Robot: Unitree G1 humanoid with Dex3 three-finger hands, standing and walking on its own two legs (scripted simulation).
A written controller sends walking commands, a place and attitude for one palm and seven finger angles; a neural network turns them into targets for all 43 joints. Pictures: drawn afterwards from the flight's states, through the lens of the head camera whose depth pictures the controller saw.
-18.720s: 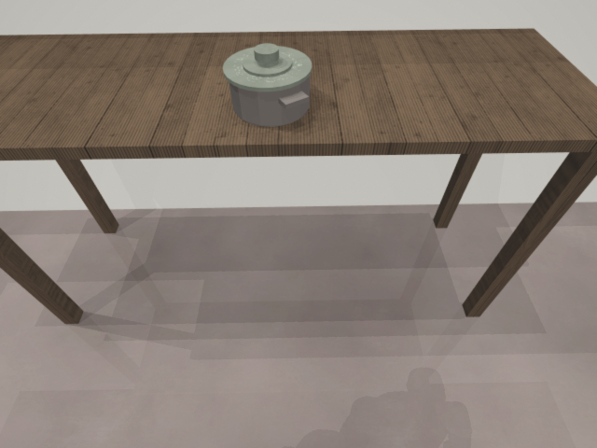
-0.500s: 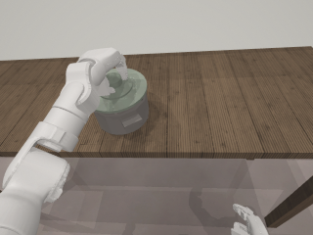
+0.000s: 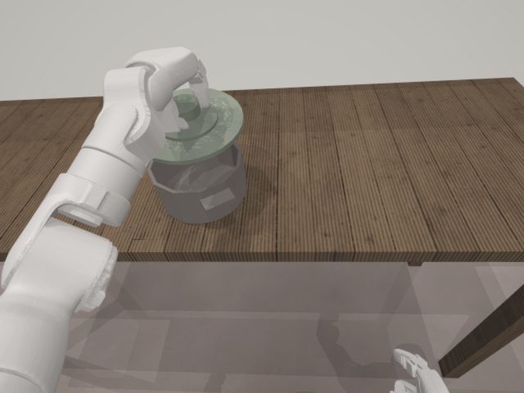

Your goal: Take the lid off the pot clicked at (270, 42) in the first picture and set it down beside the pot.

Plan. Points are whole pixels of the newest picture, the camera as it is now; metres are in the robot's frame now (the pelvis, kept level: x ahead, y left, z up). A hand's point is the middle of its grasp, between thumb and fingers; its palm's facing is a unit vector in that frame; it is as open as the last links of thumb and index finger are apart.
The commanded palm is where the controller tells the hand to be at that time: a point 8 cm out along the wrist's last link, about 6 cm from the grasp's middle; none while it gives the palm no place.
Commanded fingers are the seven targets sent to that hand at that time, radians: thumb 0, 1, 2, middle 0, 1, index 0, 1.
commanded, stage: lift the lid straight up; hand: left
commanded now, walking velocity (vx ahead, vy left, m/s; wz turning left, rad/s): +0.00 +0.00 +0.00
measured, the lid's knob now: (183, 108) +0.47 +0.12 +0.22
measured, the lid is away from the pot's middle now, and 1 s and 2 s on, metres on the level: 0.01 0.02 0.13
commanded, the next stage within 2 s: move the lid sideways beside the pot in 1.06 s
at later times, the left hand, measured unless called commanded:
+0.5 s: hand (151, 83) +0.45 +0.15 +0.28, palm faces -0.13 -0.06 -0.99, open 7.9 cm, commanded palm +0.42 +0.15 +0.35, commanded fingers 0.00 0.53 1.13 -0.94 -1.01 -0.90 -0.93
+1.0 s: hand (154, 49) +0.45 +0.13 +0.32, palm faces -0.05 -0.05 -1.00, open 7.9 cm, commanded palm +0.42 +0.14 +0.38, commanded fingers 0.00 0.53 1.13 -0.94 -1.01 -0.90 -0.93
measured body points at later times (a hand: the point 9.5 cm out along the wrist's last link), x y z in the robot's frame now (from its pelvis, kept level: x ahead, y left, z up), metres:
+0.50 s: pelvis +0.00 +0.00 +0.00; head +0.00 -0.03 +0.45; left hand +0.45 +0.15 +0.33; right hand +0.16 -0.24 -0.11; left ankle +0.04 +0.09 -0.74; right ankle -0.02 -0.11 -0.74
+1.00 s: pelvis +0.00 +0.01 +0.00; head +0.01 -0.03 +0.45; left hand +0.45 +0.13 +0.38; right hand +0.16 -0.22 -0.12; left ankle +0.04 +0.09 -0.74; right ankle -0.02 -0.11 -0.74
